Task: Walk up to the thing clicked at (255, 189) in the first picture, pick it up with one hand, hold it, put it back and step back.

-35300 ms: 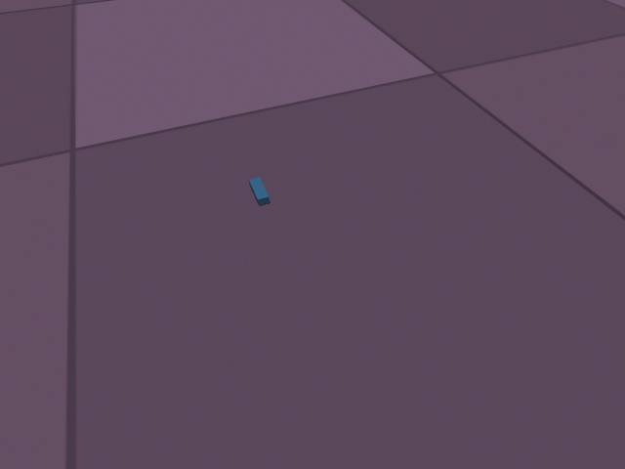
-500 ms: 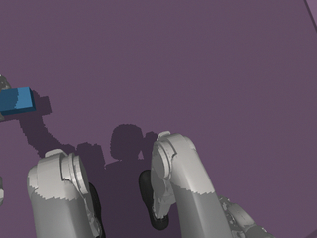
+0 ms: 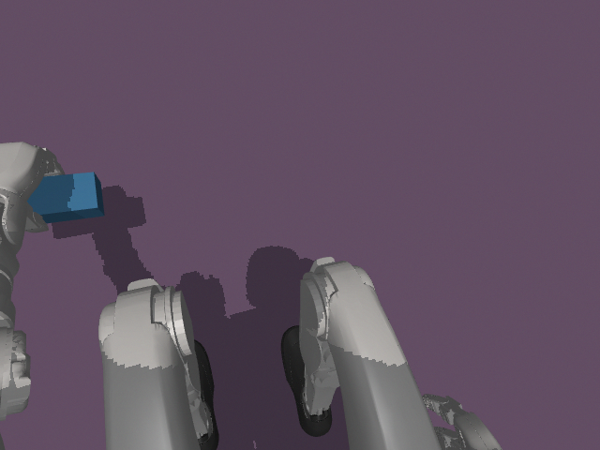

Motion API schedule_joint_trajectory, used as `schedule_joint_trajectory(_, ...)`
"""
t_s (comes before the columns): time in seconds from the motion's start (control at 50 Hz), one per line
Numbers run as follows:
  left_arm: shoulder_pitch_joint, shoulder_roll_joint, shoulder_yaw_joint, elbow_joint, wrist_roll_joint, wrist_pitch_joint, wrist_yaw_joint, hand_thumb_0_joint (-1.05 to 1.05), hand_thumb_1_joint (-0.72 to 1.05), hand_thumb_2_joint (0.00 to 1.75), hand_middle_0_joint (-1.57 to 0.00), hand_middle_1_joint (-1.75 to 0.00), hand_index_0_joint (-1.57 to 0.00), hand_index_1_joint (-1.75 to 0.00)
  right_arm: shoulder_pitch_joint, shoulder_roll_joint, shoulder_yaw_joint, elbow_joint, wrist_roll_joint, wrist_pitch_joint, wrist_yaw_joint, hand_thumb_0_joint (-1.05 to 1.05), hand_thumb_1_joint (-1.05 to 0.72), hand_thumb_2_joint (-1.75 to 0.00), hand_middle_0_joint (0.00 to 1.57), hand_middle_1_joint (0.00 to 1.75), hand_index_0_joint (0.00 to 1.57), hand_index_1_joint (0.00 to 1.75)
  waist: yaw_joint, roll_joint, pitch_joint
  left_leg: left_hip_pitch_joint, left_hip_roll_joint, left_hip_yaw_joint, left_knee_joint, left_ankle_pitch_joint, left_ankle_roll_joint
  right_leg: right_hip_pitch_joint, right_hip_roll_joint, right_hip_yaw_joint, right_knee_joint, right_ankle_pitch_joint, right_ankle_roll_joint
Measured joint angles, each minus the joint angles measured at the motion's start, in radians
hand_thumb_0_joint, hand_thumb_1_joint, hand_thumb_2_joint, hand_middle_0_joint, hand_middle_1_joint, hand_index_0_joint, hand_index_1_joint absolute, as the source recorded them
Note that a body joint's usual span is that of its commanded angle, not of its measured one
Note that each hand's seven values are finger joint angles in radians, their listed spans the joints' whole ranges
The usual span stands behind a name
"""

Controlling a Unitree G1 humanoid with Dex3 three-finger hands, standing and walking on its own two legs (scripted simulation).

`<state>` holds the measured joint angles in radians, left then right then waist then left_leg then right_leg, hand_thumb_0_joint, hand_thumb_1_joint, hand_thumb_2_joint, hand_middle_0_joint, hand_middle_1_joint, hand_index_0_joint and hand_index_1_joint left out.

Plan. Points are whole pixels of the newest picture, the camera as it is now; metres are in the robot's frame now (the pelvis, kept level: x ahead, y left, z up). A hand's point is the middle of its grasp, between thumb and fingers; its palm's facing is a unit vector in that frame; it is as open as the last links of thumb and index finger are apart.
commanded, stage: lift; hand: left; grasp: from above
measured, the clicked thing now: (39, 201) +0.45 +0.32 -0.19
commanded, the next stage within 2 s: hold in 1.40 s
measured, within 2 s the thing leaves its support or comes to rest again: neither
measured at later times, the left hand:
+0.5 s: hand out of the picture +0.36 +0.33 +0.02, palm faces -0.44 -0.12 -0.89, open 8.3 cm
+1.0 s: hand out of the picture +0.32 +0.31 +0.21, palm faces -0.47 -0.11 -0.88, open 8.4 cm
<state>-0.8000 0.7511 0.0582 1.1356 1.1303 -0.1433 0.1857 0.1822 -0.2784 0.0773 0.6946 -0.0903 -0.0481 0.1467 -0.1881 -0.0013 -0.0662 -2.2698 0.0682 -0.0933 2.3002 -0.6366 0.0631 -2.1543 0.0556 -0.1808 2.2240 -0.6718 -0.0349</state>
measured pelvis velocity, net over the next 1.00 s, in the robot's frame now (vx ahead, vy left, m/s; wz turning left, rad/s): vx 0.04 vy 0.02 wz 0.14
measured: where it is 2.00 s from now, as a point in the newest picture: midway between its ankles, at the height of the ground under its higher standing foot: (256, 409)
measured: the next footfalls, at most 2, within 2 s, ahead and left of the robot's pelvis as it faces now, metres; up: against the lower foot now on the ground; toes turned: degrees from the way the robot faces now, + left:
none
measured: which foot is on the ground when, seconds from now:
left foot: down 0.00-1.00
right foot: down 0.00-1.00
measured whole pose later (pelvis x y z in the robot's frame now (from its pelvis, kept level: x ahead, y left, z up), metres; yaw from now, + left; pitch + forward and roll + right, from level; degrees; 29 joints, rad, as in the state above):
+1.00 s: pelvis +0.04 +0.02 +0.31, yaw +8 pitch +18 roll -4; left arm -0.36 0.47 -0.15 0.88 1.04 -0.05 0.15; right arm 0.25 -0.25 -0.01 0.74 0.04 -0.03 -0.05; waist -0.08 0.04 -0.15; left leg -1.07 0.02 0.00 1.23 -0.47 0.04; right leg -1.00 0.05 -0.04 1.17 -0.48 -0.01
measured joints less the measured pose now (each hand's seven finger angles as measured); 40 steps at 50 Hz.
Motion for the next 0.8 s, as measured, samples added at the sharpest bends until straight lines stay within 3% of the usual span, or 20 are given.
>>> schedule_joint_trajectory(0.14, 0.079, -0.042, -0.031, -0.113, -0.036, -0.001, -0.057, 0.0, 0.23, 0.24, -0.92, -0.25, -0.96, -0.22, 0.0, 0.004, -0.04, -0.011, 0.031, 0.032, -0.032, 0.01, -0.92, -0.9, 0.2, 0.3, 0.2, 0.3, 0.038, 0.007, -0.046, 0.074, -0.008, 0.025, -0.089, 0.011, 0.001, 0.065, -0.004, 0.028, -0.075, 0.005, 0.006)
schedule_joint_trajectory(0.38, 0.213, -0.1, -0.08, -0.28, -0.095, 0.028, -0.095, -0.01, 0.23, 0.27, -0.9, -0.27, -0.93, -0.25, -0.028, 0.012, -0.069, -0.038, 0.08, 0.051, -0.095, 0.01, -0.92, -0.9, 0.2, 0.3, 0.2, 0.3, 0.087, 0.023, -0.084, 0.272, -0.025, 0.049, -0.283, 0.037, -0.002, 0.254, -0.009, 0.061, -0.258, 0.028, 0.016)
schedule_joint_trajectory(0.62, 0.358, -0.167, -0.118, -0.391, -0.13, 0.066, -0.089, -0.01, 0.22, 0.32, -0.87, -0.3, -0.9, -0.29, -0.023, 0.033, -0.071, -0.023, 0.114, 0.06, -0.157, 0.01, -0.91, -0.9, 0.2, 0.3, 0.2, 0.3, 0.098, 0.035, -0.097, 0.603, -0.036, 0.06, -0.569, 0.073, -0.014, 0.574, -0.006, 0.087, -0.541, 0.07, 0.017)
schedule_joint_trajectory(0.8, 0.438, -0.231, -0.157, -0.362, -0.119, 0.083, -0.066, -0.01, 0.21, 0.36, -0.85, -0.33, -0.88, -0.32, 0.019, 0.041, -0.077, 0.014, 0.13, 0.047, -0.188, 0.01, -0.91, -0.9, 0.2, 0.3, 0.2, 0.3, 0.102, 0.038, -0.101, 0.917, -0.04, 0.075, -0.83, 0.118, -0.017, 0.88, -0.002, 0.113, -0.807, 0.126, 0.023)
